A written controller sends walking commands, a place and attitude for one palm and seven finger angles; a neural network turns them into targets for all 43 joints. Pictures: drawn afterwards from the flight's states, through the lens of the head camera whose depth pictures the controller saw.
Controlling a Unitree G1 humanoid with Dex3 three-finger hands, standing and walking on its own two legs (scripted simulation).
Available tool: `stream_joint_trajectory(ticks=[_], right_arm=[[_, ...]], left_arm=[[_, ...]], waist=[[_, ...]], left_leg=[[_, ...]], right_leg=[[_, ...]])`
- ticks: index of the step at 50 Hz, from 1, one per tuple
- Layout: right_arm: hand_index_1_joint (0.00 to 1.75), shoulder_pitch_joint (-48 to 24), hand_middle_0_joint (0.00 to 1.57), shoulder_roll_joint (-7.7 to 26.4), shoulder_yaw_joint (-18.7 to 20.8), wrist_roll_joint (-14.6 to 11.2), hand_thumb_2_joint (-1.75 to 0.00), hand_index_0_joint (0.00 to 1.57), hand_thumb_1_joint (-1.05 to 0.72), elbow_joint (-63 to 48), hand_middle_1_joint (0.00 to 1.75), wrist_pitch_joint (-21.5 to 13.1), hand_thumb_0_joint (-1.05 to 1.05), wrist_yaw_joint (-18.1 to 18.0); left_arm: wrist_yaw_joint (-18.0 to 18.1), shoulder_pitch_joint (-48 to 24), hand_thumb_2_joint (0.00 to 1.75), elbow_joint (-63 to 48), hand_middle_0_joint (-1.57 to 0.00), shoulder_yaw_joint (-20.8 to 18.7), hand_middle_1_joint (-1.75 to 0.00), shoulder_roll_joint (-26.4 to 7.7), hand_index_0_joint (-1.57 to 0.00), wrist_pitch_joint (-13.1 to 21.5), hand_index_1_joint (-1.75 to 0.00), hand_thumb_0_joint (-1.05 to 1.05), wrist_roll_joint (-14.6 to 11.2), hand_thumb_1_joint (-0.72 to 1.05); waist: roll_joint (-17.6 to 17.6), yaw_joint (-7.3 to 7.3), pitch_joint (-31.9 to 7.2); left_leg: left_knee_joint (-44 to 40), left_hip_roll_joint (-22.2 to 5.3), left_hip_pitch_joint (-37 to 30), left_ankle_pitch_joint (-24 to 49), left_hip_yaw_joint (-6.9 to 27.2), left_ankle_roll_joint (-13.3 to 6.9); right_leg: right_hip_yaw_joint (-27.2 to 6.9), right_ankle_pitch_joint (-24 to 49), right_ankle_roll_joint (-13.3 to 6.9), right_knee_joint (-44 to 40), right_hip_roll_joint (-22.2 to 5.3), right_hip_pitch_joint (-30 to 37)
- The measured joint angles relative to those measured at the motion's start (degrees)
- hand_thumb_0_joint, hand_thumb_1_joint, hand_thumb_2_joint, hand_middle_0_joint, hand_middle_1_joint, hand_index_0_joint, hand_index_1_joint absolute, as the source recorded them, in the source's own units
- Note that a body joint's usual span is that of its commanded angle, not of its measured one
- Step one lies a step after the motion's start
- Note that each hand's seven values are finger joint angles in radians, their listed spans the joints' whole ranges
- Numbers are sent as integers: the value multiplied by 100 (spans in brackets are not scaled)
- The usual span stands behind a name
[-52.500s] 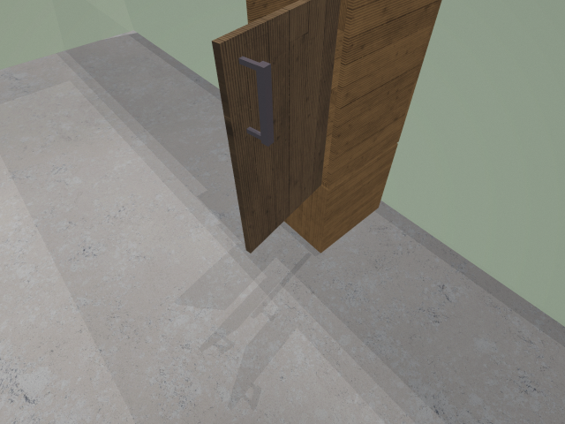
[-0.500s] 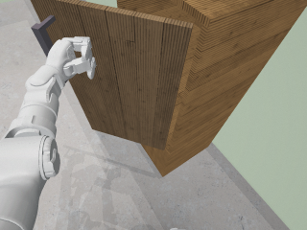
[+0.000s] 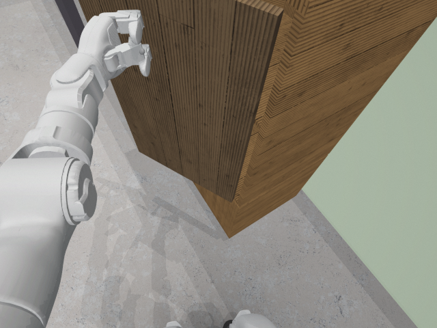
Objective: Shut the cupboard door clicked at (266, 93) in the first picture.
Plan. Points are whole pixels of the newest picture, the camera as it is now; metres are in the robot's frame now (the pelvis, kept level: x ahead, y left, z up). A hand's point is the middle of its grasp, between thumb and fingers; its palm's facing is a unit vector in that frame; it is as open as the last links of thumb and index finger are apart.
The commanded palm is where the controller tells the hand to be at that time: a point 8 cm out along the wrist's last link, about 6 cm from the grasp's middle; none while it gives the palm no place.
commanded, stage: pull the fist back off the door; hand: left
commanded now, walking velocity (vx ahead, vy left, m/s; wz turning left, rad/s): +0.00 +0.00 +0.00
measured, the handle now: (88, 28) +0.61 +0.17 +0.16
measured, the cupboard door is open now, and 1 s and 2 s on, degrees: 28 24 24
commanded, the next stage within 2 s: draw the hand back to the body in 0.82 s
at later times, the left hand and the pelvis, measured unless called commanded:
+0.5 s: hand (143, 71) +0.49 +0.07 +0.17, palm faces +0.01 -1.00 -0.02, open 3.1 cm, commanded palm +0.45 +0.12 +0.16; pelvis +0.00 -0.02 +0.02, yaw -2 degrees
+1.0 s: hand (143, 95) +0.44 +0.07 +0.17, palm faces -0.01 -1.00 +0.00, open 3.1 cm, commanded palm +0.39 +0.13 +0.17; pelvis -0.03 -0.01 +0.02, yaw -1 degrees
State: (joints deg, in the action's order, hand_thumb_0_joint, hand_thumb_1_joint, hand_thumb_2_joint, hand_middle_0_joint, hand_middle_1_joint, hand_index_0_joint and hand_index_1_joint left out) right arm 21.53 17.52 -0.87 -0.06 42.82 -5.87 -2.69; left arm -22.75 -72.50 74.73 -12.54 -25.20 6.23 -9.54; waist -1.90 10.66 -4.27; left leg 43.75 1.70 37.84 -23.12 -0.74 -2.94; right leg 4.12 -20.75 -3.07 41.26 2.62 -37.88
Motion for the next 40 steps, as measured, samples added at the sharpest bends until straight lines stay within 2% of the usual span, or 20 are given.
stream_joint_trajectory(ticks=[2, 3, 5, 6, 8, 10, 13, 18, 21, 24, 27, 32, 40], right_arm=[[30, 66, 20, -50, 21, 21, -90, 20, -91, -71, 29, 4, 1, 146], [30, 115, 20, -83, 33, 64, -90, 20, -91, -121, 29, 6, 1, 245], [30, 224, 20, -147, 53, 175, -90, 20, -91, -224, 29, 20, 1, 465], [30, 272, 20, -184, 61, 212, -90, 20, -91, -261, 29, 44, 1, 564], [30, 350, 20, -261, 67, 231, -90, 20, -91, -292, 29, 138, 1, 707], [30, 401, 20, -326, 48, 191, -90, 20, -91, -274, 29, 272, 1, 755], [30, 444, 20, -384, 4, 97, -90, 20, -91, -269, 29, 439, 1, 695], [30, 423, 20, -387, 4, 19, -90, 20, -91, -357, 30, 453, 1, 575], [30, 355, 20, -346, 27, -31, -90, 20, -91, -390, 29, 446, 1, 555], [30, 246, 20, -277, 51, -109, -90, 20, -91, -429, 29, 491, 1, 527], [30, 111, 20, -202, 84, -172, -90, 20, -91, -474, 29, 502, 1, 474], [30, -177, 20, -126, 119, -238, -90, 20, -91, -498, 29, 408, 1, 368], [30, -571, 19, -224, 18, -262, -90, 20, -91, -510, 29, 249, 1, 287]], left_arm=[[948, -36, 96, -5, -130, -364, -150, 199, -130, -42, -150, 4, -21, 96], [1434, 5, 95, -103, -130, -491, -150, 304, -130, -9, -150, 4, 60, 95], [2281, 208, 94, -406, -130, -569, -150, 487, -129, 213, -150, 4, 401, 94], [2562, 336, 93, -534, -130, -524, -150, 547, -129, 362, -150, 4, 575, 93], [2792, 619, 92, -752, -130, -414, -150, 646, -129, 569, -150, 3, 799, 92], [2724, 877, 91, -855, -129, -379, -150, 743, -129, 602, -150, 3, 825, 92], [2512, 1189, 90, -886, -129, -495, -150, 865, -129, 454, -150, 3, 689, 91], [2470, 1633, 90, -1183, -130, -642, -150, 940, -129, 578, -150, 3, 617, 90], [2419, 1802, 90, -1303, -130, -547, -150, 926, -129, 666, -150, 2, 613, 90], [2314, 1971, 90, -1402, -130, -408, -150, 934, -129, 539, -150, 2, 506, 90], [2235, 2199, 90, -1620, -130, -245, -150, 1027, -129, 424, -150, 2, 358, 90], [2269, 2453, 90, -1953, -130, 159, -150, 1263, -130, 461, -150, 2, 231, 90], [2422, 2452, 90, -1990, -130, 347, -150, 1468, -130, 511, -150, 2, 267, 90]], waist=[[-21, -10, -35], [-27, -20, -67], [-50, -45, -140], [-62, -53, -162], [-85, -90, -175], [-108, -140, -172], [-142, -176, -151], [-161, -216, -103], [-151, -287, -100], [-136, -377, -88], [-118, -477, -47], [-67, -612, 80], [11, -642, 111]], left_leg=[[-37, -27, 43, 21, -1, 23], [-67, -40, 64, 39, -12, 33], [-106, -64, 101, 63, -44, 51], [-119, -70, 98, 67, -61, 58], [-166, -84, 22, 70, -95, 72], [-255, -110, -139, 72, -128, 82], [-422, -153, -455, 94, -161, 100], [-618, -199, -873, 150, -213, 132], [-686, -200, -1022, 187, -218, 151], [-759, -192, -1144, 247, -195, 163], [-818, -178, -1252, 315, -156, 169], [-842, -136, -1367, 409, -68, 168], [-868, -84, -1453, 505, -76, 146]], right_leg=[[-4, 46, -2, -66, 27, -37], [-16, 70, -7, -97, 41, -63], [-51, 100, -20, -125, 66, -119], [-70, 101, -29, -122, 72, -130], [-111, 98, -45, -136, 90, -82], [-152, 113, -61, -208, 122, 55], [-200, 162, -84, -373, 174, 351], [-266, 228, -125, -544, 230, 735], [-273, 249, -139, -578, 233, 868], [-252, 293, -144, -637, 225, 992], [-215, 348, -151, -703, 210, 1117], [-125, 412, -158, -746, 164, 1272], [-126, 474, -136, -714, 109, 1336]])
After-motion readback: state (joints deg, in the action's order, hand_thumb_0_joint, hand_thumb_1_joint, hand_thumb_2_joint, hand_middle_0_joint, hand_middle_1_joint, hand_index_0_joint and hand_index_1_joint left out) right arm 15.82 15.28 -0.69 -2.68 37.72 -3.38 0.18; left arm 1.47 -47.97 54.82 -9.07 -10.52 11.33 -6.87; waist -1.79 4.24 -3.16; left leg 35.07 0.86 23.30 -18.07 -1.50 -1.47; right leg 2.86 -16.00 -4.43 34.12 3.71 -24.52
